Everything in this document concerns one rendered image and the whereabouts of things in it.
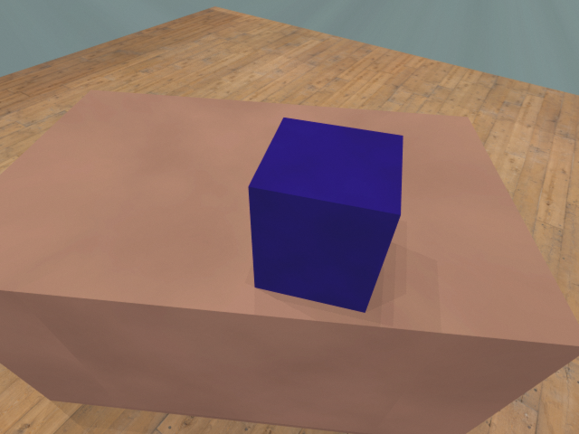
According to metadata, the carton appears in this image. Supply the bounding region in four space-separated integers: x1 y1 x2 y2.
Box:
248 118 403 313

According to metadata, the pedestal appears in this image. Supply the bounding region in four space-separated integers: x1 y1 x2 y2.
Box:
0 90 579 434

